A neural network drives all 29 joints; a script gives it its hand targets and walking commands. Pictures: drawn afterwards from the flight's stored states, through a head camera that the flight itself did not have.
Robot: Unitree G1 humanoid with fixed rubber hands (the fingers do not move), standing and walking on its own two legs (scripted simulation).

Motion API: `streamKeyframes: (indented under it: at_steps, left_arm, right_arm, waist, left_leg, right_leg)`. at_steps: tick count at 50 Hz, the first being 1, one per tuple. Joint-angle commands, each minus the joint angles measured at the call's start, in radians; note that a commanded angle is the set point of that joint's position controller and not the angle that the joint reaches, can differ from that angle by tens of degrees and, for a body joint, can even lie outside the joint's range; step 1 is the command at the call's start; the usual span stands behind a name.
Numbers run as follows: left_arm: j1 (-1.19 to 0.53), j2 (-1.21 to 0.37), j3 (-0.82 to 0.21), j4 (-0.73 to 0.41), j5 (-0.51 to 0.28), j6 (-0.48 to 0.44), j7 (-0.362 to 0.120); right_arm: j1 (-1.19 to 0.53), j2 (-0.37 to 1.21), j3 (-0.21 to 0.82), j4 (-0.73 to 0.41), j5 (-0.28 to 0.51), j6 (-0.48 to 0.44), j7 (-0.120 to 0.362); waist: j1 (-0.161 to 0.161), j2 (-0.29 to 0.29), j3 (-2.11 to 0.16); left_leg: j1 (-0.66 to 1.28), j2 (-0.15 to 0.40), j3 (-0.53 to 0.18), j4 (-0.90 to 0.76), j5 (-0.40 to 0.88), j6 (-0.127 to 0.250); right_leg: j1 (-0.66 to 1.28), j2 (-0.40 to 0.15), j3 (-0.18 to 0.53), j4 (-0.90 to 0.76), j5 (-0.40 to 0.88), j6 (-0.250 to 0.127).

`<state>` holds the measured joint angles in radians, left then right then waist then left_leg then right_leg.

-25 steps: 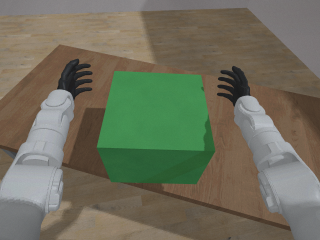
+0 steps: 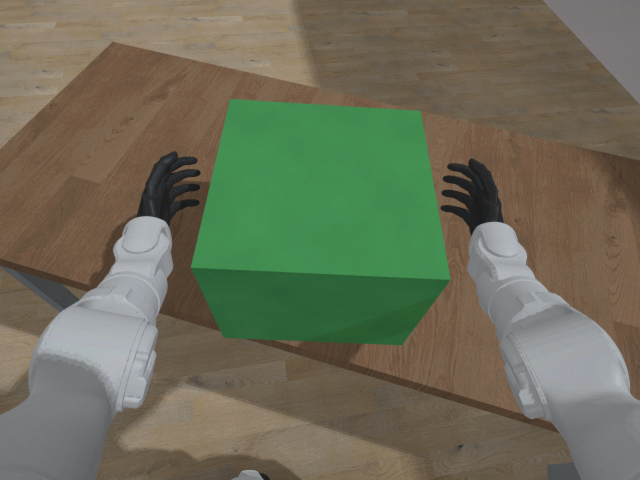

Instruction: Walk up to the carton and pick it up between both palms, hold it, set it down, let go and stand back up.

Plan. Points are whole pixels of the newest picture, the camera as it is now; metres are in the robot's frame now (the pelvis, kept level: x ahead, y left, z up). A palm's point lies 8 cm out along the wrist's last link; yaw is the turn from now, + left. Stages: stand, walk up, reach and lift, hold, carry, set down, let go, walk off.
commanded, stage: reach and lift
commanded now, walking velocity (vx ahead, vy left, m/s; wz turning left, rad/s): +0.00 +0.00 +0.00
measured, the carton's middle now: (319, 227) +0.45 +0.01 -0.01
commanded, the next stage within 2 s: none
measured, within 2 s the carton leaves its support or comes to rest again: neither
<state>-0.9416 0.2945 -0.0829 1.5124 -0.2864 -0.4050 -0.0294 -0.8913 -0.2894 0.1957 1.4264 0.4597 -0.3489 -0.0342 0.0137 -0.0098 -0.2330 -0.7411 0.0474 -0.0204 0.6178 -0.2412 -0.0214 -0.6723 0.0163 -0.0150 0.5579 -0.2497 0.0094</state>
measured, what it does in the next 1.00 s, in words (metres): stands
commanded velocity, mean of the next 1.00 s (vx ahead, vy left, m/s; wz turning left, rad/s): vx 0.00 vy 0.00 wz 0.00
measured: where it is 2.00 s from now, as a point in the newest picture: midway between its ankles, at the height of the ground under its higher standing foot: outside the picture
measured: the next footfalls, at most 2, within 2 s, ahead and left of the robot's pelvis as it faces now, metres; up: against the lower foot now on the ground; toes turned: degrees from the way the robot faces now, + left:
none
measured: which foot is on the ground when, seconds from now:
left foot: down 0.00-1.00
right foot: down 0.00-1.00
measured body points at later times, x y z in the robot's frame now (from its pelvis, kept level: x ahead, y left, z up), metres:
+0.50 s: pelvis -0.01 +0.00 -0.01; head +0.09 +0.00 +0.43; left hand +0.44 +0.20 +0.03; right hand +0.45 -0.17 +0.03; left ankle +0.01 +0.13 -0.72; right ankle -0.01 -0.13 -0.72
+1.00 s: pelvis -0.01 +0.00 +0.00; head +0.08 +0.01 +0.44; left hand +0.44 +0.20 +0.03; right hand +0.44 -0.17 +0.04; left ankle +0.01 +0.13 -0.72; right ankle -0.01 -0.13 -0.72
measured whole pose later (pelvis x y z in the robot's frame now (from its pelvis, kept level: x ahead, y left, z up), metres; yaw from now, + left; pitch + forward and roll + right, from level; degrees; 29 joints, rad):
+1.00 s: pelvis -0.01 +0.00 +0.00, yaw +0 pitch +22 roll -2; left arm -0.94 0.22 0.15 1.50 -0.10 -0.51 0.02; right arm -0.88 -0.15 -0.21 1.31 0.01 -0.37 -0.08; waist -0.02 0.01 -0.21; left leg -0.78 0.04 -0.03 0.63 -0.24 -0.02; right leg -0.71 0.00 -0.03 0.58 -0.25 0.01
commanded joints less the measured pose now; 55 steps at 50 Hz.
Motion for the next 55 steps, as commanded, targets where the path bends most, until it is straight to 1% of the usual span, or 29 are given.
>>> streamKeyframes:
  at_steps: [1,3,5,6,7,9,12,13,16,19,21,25,27,28,30,34,36,37,39,40,41,43,45,47,48,49,52,54,55]
  left_arm:
    - [-0.402,0.150,-0.008,-0.199,-0.053,-0.070,0.033]
    - [-0.410,0.155,-0.017,-0.190,-0.072,-0.066,0.034]
    - [-0.427,0.159,-0.023,-0.159,-0.093,-0.057,0.025]
    - [-0.417,0.153,-0.026,-0.166,-0.091,-0.058,0.024]
    - [-0.405,0.138,-0.030,-0.157,-0.068,-0.055,0.023]
    - [-0.401,0.126,-0.031,-0.167,-0.063,-0.064,0.025]
    - [-0.374,0.121,0.002,-0.123,-0.039,-0.060,0.022]
    - [-0.343,0.102,0.015,-0.108,-0.026,-0.057,0.014]
    - [-0.307,0.085,0.058,-0.113,0.008,-0.064,0.003]
    - [-0.329,0.058,0.067,-0.150,0.020,-0.073,0.005]
    - [-0.316,0.062,0.105,-0.157,0.046,-0.075,0.009]
    - [-0.364,0.015,0.110,-0.229,0.071,-0.080,0.039]
    - [-0.390,-0.030,0.087,-0.219,0.060,-0.083,0.046]
    - [-0.381,-0.049,0.088,-0.207,0.069,-0.082,0.049]
    - [-0.390,-0.055,0.090,-0.251,0.101,-0.079,0.067]
    - [-0.368,-0.094,0.107,-0.219,0.124,-0.066,0.082]
    - [-0.390,-0.111,0.096,-0.229,0.120,-0.076,0.089]
    - [-0.392,-0.111,0.098,-0.220,0.121,-0.073,0.085]
    - [-0.397,-0.137,0.090,-0.169,0.111,-0.072,0.069]
    - [-0.417,-0.158,0.083,-0.185,0.113,-0.082,0.068]
    - [-0.410,-0.190,0.095,-0.164,0.120,-0.089,0.055]
    - [-0.400,-0.212,0.140,-0.152,0.171,-0.102,0.030]
    - [-0.414,-0.315,0.169,-0.130,0.234,-0.115,-0.022]
    - [-0.428,-0.528,0.153,-0.103,0.325,-0.141,-0.091]
    - [-0.429,-0.595,0.145,-0.088,0.352,-0.162,-0.114]
    - [-0.410,-0.614,0.164,-0.065,0.380,-0.184,-0.120]
    - [-0.425,-0.611,0.194,-0.054,0.410,-0.224,-0.124]
    - [-0.404,-0.606,0.206,-0.042,0.425,-0.227,-0.124]
    - [-0.378,-0.601,0.235,-0.031,0.442,-0.230,-0.121]
  right_arm:
    - [-0.377,-0.142,-0.017,-0.194,0.030,-0.064,0.023]
    - [-0.398,-0.140,-0.032,-0.216,0.009,-0.054,0.020]
    - [-0.421,-0.128,-0.039,-0.235,-0.009,-0.040,0.011]
    - [-0.418,-0.124,-0.031,-0.233,-0.003,-0.036,0.013]
    - [-0.393,-0.129,-0.038,-0.185,-0.005,-0.035,0.014]
    - [-0.387,-0.130,-0.040,-0.196,-0.011,-0.045,0.013]
    - [-0.376,-0.107,-0.036,-0.173,-0.027,-0.045,-0.009]
    - [-0.365,-0.070,-0.013,-0.155,-0.018,-0.041,-0.013]
    - [-0.368,-0.039,-0.016,-0.175,-0.041,-0.064,-0.034]
    - [-0.377,-0.005,-0.045,-0.189,-0.078,-0.077,-0.049]
    - [-0.375,0.018,-0.056,-0.204,-0.099,-0.081,-0.060]
    - [-0.392,0.019,-0.135,-0.215,-0.152,-0.091,-0.075]
    - [-0.422,0.067,-0.138,-0.233,-0.167,-0.076,-0.060]
    - [-0.404,0.071,-0.145,-0.220,-0.179,-0.067,-0.051]
    - [-0.374,0.046,-0.192,-0.170,-0.205,-0.060,-0.044]
    - [-0.383,0.070,-0.191,-0.159,-0.201,-0.052,-0.027]
    - [-0.385,0.080,-0.213,-0.167,-0.222,-0.050,-0.018]
    - [-0.376,0.079,-0.243,-0.165,-0.248,-0.046,-0.019]
    - [-0.417,0.109,-0.250,-0.175,-0.277,-0.043,-0.016]
    - [-0.419,0.128,-0.264,-0.184,-0.290,-0.048,-0.011]
    - [-0.417,0.185,-0.269,-0.211,-0.328,-0.047,-0.003]
    - [-0.400,0.246,-0.308,-0.231,-0.402,-0.052,0.004]
    - [-0.415,0.408,-0.316,-0.241,-0.488,-0.067,0.020]
    - [-0.434,0.672,-0.292,-0.268,-0.597,-0.098,0.067]
    - [-0.418,0.735,-0.300,-0.279,-0.650,-0.108,0.090]
    - [-0.381,0.766,-0.314,-0.275,-0.681,-0.117,0.105]
    - [-0.311,0.789,-0.366,-0.212,-0.751,-0.128,0.121]
    - [-0.310,0.783,-0.382,-0.222,-0.781,-0.141,0.122]
    - [-0.292,0.786,-0.368,-0.219,-0.783,-0.148,0.126]
  waist:
    - [0.015,0.076,-0.605]
    - [0.008,0.068,-0.626]
    - [-0.003,0.028,-0.636]
    - [0.008,0.031,-0.641]
    - [-0.002,0.060,-0.647]
    - [0.004,0.081,-0.716]
    - [-0.003,0.043,-0.688]
    - [0.010,0.019,-0.647]
    - [0.005,-0.043,-0.621]
    - [-0.013,-0.048,-0.602]
    - [-0.007,-0.068,-0.586]
    - [-0.013,0.010,-0.639]
    - [0.006,0.039,-0.606]
    - [0.000,0.059,-0.599]
    - [-0.007,0.131,-0.615]
    - [0.016,0.137,-0.568]
    - [0.010,0.147,-0.576]
    - [-0.011,0.141,-0.564]
    - [-0.023,0.078,-0.514]
    - [-0.022,0.088,-0.539]
    - [-0.024,0.062,-0.532]
    - [-0.033,0.034,-0.536]
    - [-0.042,-0.002,-0.510]
    - [-0.032,0.020,-0.481]
    - [-0.043,0.022,-0.475]
    - [-0.030,0.049,-0.468]
    - [-0.058,0.041,-0.411]
    - [-0.059,0.029,-0.405]
    - [-0.028,0.046,-0.394]
  left_leg:
    - [0.407,-0.034,0.056,0.065,0.443,-0.071]
    - [0.377,-0.041,0.061,0.080,0.393,-0.066]
    - [0.312,-0.049,0.069,0.086,0.323,-0.047]
    - [0.291,-0.048,0.068,0.087,0.323,-0.046]
    - [0.319,-0.043,0.061,0.094,0.357,-0.056]
    - [0.367,-0.041,0.062,0.119,0.395,-0.068]
    - [0.314,-0.049,0.064,0.128,0.395,-0.053]
    - [0.288,-0.054,0.064,0.123,0.390,-0.038]
    - [0.256,-0.055,0.065,0.122,0.457,-0.027]
    - [0.236,-0.056,0.065,0.112,0.452,-0.034]
    - [0.212,-0.058,0.070,0.105,0.440,-0.031]
    - [0.319,-0.044,0.071,0.093,0.443,-0.065]
    - [0.333,-0.041,0.060,0.096,0.406,-0.059]
    - [0.353,-0.035,0.057,0.099,0.409,-0.063]
    - [0.448,-0.026,0.049,0.095,0.447,-0.089]
    - [0.462,-0.019,0.028,0.091,0.435,-0.079]
    - [0.472,-0.017,0.021,0.087,0.435,-0.083]
    - [0.478,-0.018,0.026,0.075,0.390,-0.081]
    - [0.441,-0.020,0.027,0.069,0.355,-0.063]
    - [0.430,-0.021,0.020,0.066,0.352,-0.066]
    - [0.423,-0.021,0.021,0.066,0.343,-0.055]
    - [0.394,-0.035,0.042,0.060,0.376,-0.046]
    - [0.366,-0.045,0.051,0.036,0.390,-0.037]
    - [0.354,-0.050,0.060,0.016,0.424,-0.033]
    - [0.354,-0.050,0.061,-0.011,0.396,-0.034]
    - [0.358,-0.048,0.067,-0.027,0.399,-0.036]
    - [0.344,-0.045,0.068,-0.067,0.377,-0.036]
    - [0.333,-0.045,0.071,-0.096,0.347,-0.033]
    - [0.335,-0.047,0.078,-0.101,0.364,-0.031]
  right_leg:
    - [-0.011,0.023,-0.058,-0.004,0.197,0.019]
    - [-0.031,0.018,-0.058,0.018,0.190,0.023]
    - [-0.008,0.010,-0.045,0.037,0.170,0.033]
    - [0.005,0.008,-0.043,0.053,0.187,0.031]
    - [-0.010,0.010,-0.047,0.061,0.215,0.025]
    - [-0.044,0.020,-0.061,0.062,0.206,0.021]
    - [0.008,0.015,-0.043,0.072,0.245,0.028]
    - [0.043,0.012,-0.034,0.073,0.258,0.034]
    - [0.127,0.014,-0.025,0.084,0.377,0.052]
    - [0.152,0.011,-0.021,0.084,0.404,0.052]
    - [0.197,0.007,-0.012,0.085,0.432,0.053]
    - [0.104,0.020,-0.035,0.055,0.326,0.028]
    - [0.030,0.019,-0.041,0.044,0.229,0.013]
    - [0.016,0.014,-0.039,0.036,0.208,0.004]
    - [-0.039,0.025,-0.057,0.017,0.178,-0.016]
    - [-0.077,0.026,-0.062,-0.011,0.116,-0.026]
    - [-0.090,0.022,-0.066,-0.016,0.103,-0.026]
    - [-0.090,0.021,-0.068,-0.028,0.082,-0.025]
    - [-0.075,0.014,-0.065,-0.031,0.073,-0.015]
    - [-0.079,0.011,-0.071,-0.025,0.066,-0.017]
    - [-0.057,0.003,-0.065,-0.032,0.077,-0.013]
    - [0.044,-0.008,-0.049,-0.028,0.172,0.003]
    - [0.166,-0.016,-0.048,-0.025,0.285,0.022]
    - [0.272,-0.025,-0.045,-0.029,0.400,0.028]
    - [0.297,-0.024,-0.049,-0.039,0.407,0.027]
    - [0.312,-0.022,-0.051,-0.043,0.423,0.020]
    - [0.342,-0.024,-0.049,-0.061,0.419,0.018]
    - [0.355,-0.026,-0.049,-0.081,0.401,0.020]
    - [0.357,-0.028,-0.050,-0.081,0.406,0.019]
